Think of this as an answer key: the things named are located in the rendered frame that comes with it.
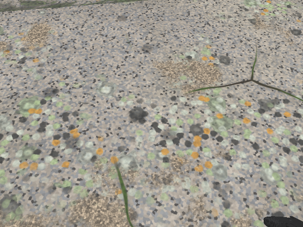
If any right robot hand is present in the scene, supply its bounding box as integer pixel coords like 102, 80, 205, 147
263, 216, 303, 227

